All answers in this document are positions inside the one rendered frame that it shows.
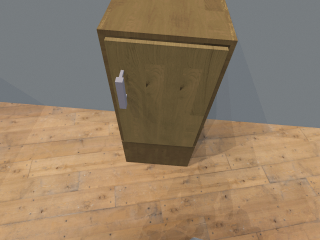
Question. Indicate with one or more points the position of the handle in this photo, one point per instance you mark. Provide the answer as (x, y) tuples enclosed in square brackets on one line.
[(121, 91)]

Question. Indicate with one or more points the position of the cupboard door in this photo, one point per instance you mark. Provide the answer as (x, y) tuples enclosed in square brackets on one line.
[(168, 85)]

